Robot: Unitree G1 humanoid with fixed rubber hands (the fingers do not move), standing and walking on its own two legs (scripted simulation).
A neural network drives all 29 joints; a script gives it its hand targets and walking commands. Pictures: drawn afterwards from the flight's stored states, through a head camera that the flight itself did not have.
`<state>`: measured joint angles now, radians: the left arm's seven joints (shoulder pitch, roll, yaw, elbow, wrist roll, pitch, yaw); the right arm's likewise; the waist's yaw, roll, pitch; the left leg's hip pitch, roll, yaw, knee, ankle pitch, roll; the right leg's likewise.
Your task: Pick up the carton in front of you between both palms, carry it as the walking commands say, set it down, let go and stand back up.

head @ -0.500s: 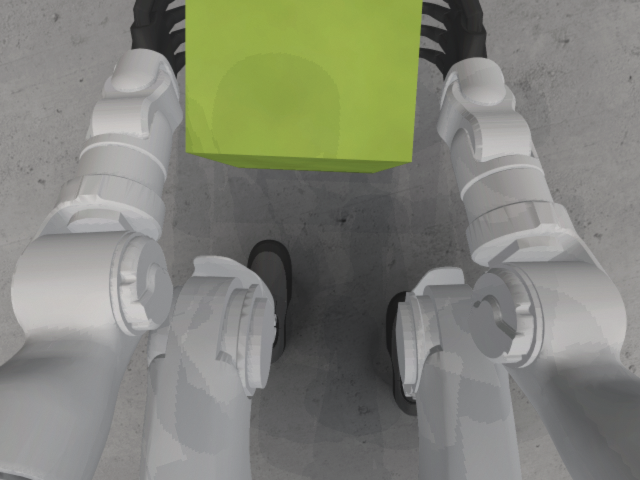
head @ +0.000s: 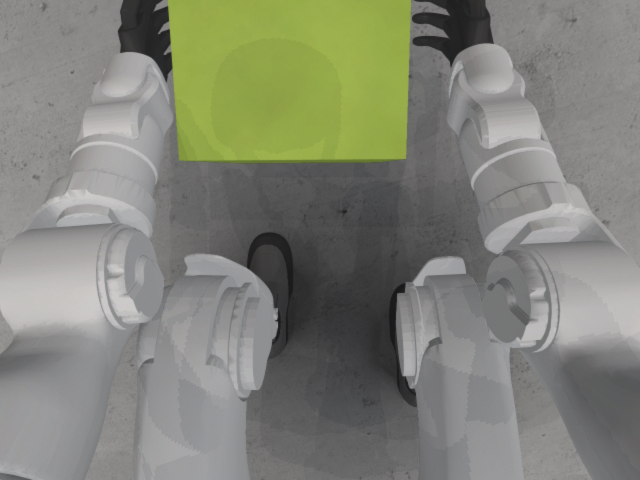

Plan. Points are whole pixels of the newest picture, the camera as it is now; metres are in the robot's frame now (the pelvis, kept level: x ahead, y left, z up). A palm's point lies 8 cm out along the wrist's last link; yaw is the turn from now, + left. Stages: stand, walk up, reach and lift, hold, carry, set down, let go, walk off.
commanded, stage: set down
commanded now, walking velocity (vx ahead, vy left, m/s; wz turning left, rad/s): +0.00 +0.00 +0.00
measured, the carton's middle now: (301, 76) +0.51 +0.08 -0.24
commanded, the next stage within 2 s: let go in 1.26 s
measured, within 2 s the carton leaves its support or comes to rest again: neither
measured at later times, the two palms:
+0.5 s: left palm (70, 37) +0.50 +0.26 -0.09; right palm out of the picture +0.54 -0.11 -0.08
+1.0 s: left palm out of the picture +0.50 +0.27 +0.06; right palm out of the picture +0.54 -0.12 +0.07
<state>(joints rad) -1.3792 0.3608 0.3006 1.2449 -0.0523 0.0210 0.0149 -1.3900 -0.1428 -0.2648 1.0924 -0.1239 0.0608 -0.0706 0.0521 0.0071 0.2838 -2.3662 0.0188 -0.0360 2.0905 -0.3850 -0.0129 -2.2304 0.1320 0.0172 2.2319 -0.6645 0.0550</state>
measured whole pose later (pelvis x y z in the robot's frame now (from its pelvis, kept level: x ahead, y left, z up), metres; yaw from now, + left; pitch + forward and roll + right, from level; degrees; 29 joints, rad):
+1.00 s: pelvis +0.03 +0.01 +0.17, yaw +1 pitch +47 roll -3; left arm -0.98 0.28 0.29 0.76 -0.05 0.14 0.01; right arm -1.00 -0.21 -0.22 0.74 0.05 0.15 -0.08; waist 0.04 -0.02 -0.08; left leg -1.99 -0.01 -0.04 1.54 -0.36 0.00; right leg -1.86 0.08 0.03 1.63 -0.59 0.04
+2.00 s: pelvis +0.13 +0.01 +0.40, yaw +5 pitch +11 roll +0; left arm 0.14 0.20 0.07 0.45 0.00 -0.01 -0.05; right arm 0.10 -0.18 -0.09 0.50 -0.01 -0.02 0.05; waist 0.02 -0.01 0.01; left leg -0.52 -0.02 -0.03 0.50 -0.18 0.00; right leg -0.39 0.01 0.06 0.53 -0.34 0.00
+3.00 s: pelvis +0.14 +0.01 +0.40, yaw +4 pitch -2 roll +0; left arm 0.25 0.30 0.06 0.74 0.02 0.00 0.03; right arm 0.18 -0.28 -0.06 0.81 -0.03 -0.01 -0.03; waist 0.00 -0.02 0.02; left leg -0.24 -0.02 -0.02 0.53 -0.25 0.01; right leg -0.09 0.02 0.06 0.48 -0.36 0.01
